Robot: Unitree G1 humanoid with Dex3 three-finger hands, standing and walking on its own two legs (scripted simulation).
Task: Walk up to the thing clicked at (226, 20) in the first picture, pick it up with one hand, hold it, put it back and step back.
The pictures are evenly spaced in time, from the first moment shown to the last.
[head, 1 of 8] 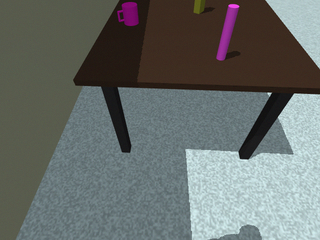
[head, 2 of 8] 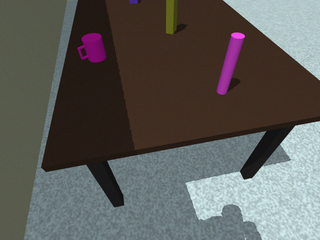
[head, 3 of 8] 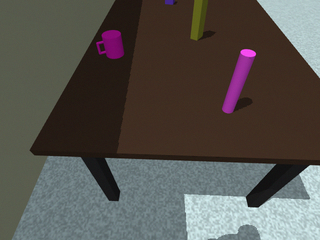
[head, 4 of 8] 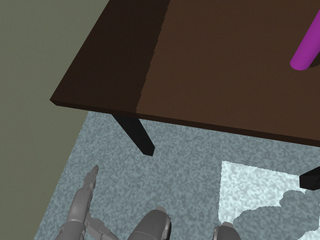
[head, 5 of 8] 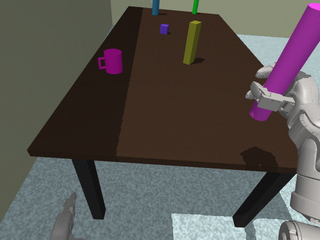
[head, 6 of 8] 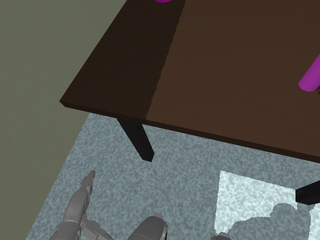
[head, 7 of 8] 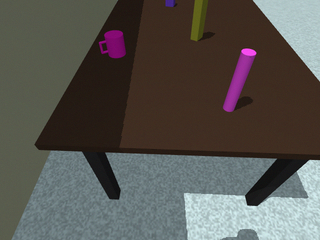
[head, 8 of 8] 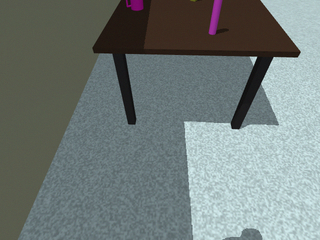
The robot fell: no
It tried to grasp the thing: yes
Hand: right
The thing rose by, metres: 0.23
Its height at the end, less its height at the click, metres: +0.00
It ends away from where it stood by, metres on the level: 0.01
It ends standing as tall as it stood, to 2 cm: yes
